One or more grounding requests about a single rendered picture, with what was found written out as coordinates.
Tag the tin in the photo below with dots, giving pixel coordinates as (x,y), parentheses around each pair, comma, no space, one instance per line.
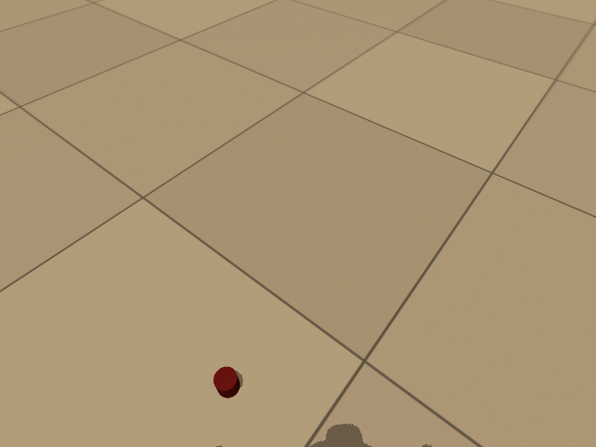
(226,382)

